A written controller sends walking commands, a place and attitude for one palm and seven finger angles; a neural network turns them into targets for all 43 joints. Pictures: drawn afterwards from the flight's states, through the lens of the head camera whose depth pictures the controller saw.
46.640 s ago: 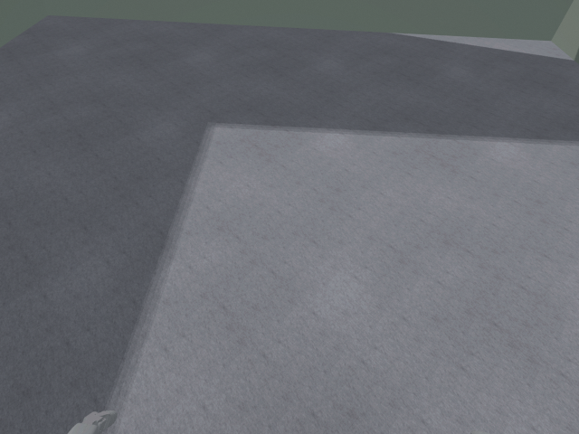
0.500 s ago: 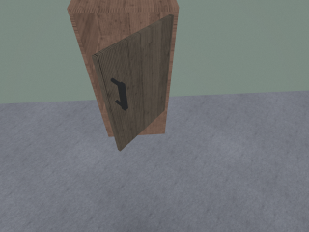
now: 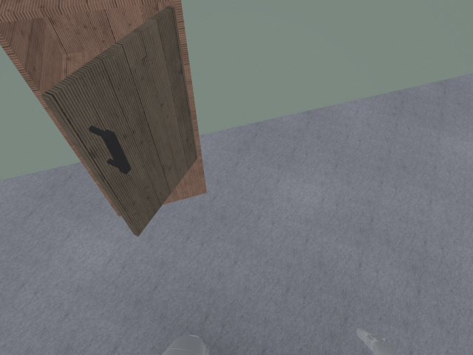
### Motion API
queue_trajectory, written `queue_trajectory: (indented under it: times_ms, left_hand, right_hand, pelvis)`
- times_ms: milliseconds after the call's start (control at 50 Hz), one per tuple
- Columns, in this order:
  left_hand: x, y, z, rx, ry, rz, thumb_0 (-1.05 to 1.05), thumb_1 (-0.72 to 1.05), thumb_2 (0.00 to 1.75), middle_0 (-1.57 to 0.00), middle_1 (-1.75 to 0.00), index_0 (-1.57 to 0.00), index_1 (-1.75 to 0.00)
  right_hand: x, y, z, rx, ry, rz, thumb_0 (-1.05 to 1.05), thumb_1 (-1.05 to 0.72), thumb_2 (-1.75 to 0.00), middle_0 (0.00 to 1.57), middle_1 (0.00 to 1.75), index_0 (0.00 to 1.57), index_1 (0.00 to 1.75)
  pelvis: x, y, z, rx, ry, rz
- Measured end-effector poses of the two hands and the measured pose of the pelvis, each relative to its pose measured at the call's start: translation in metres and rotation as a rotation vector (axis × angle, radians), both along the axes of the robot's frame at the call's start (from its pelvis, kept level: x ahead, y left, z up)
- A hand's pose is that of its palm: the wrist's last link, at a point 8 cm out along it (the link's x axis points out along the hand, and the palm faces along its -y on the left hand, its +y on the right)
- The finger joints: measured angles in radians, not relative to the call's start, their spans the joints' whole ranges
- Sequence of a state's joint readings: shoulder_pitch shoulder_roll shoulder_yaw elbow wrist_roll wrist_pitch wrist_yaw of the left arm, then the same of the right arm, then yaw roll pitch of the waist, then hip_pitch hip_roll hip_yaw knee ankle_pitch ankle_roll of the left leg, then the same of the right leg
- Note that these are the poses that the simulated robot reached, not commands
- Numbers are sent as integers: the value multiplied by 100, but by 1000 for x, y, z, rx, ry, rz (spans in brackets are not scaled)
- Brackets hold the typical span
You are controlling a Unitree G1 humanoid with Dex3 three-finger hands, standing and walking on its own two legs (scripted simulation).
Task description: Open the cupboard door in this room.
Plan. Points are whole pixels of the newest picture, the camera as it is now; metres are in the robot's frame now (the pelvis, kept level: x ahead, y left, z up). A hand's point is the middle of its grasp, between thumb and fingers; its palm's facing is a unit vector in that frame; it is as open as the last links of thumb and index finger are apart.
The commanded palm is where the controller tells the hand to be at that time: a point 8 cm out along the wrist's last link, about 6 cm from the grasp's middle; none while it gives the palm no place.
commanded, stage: walk to a spot facing it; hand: left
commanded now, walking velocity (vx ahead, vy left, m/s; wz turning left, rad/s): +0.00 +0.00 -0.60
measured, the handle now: (110, 150) +0.50 +0.35 -0.04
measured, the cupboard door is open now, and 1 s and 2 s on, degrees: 45 45 45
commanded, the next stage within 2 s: none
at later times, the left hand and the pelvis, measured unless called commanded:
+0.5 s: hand (147, 337) +0.15 +0.19 -0.17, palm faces -0.28 -0.92 -0.28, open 7.4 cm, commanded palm none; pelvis -0.01 +0.01 -0.02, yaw -18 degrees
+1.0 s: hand (205, 303) +0.22 +0.09 -0.16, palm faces -0.61 -0.77 -0.20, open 7.4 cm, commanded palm none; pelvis +0.01 -0.01 +0.00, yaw -38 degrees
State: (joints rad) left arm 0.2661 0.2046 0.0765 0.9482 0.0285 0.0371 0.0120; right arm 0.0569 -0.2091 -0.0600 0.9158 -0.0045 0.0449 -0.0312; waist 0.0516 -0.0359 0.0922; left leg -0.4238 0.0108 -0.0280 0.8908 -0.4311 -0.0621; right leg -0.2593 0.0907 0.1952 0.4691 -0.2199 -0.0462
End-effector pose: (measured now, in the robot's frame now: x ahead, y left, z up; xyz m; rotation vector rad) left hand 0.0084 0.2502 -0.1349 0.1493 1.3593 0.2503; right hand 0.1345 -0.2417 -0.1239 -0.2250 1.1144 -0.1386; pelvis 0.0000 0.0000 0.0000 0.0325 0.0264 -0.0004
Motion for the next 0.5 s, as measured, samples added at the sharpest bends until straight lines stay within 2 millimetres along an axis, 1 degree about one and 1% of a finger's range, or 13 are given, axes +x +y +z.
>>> queue_trajectory:
  times_ms: [60,120,160,220,260,320,360,400,440,460,500]
  left_hand:
    - [9,12,-7,-11,-9,-28,0,90,90,-20,-30,-21,-30]
    - [24,28,-20,-26,-26,-58,0,90,90,-20,-30,-21,-30]
    - [38,36,-22,-30,-43,-89,0,90,90,-20,-30,-20,-30]
    - [62,43,-15,-29,-84,-140,1,91,90,-20,-30,-20,-30]
    - [78,44,-10,-28,-107,-173,1,91,90,-20,-30,-20,-29]
    - [100,38,-3,-24,-127,-242,0,91,90,-20,-30,-20,-29]
    - [115,30,-1,-18,-134,-294,0,91,90,-19,-30,-20,-29]
    - [128,18,0,-10,-144,-347,0,91,90,-19,-30,-20,-29]
    - [142,7,-4,7,-171,-401,0,91,90,-19,-30,-20,-29]
    - [146,1,-5,16,-180,-417,0,91,90,-19,-30,-20,-29]
    - [150,-9,-4,16,-180,-443,0,91,90,-20,-30,-20,-29]
  right_hand:
    - [5,10,7,-9,-48,-17,0,-91,-90,20,30,20,30]
    - [0,17,7,-37,-99,-37,0,-91,-90,20,30,20,30]
    - [-14,21,8,-54,-81,-45,0,-91,-90,20,30,20,30]
    - [-42,22,12,-63,-24,-64,0,-91,-90,20,30,20,30]
    - [-62,20,12,-64,16,-93,0,-90,-90,20,30,20,30]
    - [-93,13,8,-59,62,-157,0,-90,-90,20,30,20,30]
    - [-114,6,3,-49,83,-209,0,-90,-90,20,30,20,30]
    - [-136,-3,-5,-37,102,-264,0,-90,-90,20,30,20,30]
    - [-156,-15,-18,-27,117,-319,0,-90,-90,21,30,20,30]
    - [-166,-20,-23,-28,131,-345,0,-90,-90,20,30,20,30]
    - [-181,-26,-25,-32,160,-388,0,-90,-90,20,30,20,30]
  pelvis:
    - [-1,11,-2,-10,3,-34]
    - [0,25,-13,-52,11,-60]
    - [-3,29,-13,-46,-5,-84]
    - [-4,30,-6,-59,-10,-120]
    - [-5,30,-3,-72,-10,-143]
    - [-6,28,-1,-83,-11,-189]
    - [-6,24,-3,-80,-13,-223]
    - [-6,18,-8,-73,-16,-257]
    - [-5,9,-19,-43,-15,-284]
    - [-7,7,-22,-42,-16,-302]
    - [-9,8,-22,-48,-26,-318]
